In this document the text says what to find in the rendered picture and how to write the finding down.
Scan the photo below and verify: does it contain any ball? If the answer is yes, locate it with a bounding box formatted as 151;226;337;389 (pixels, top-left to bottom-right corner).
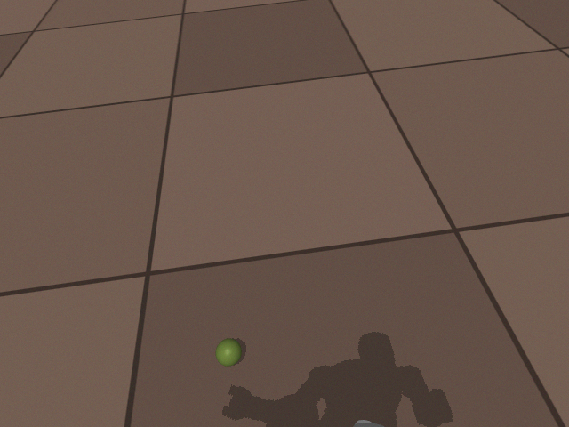
215;338;242;367

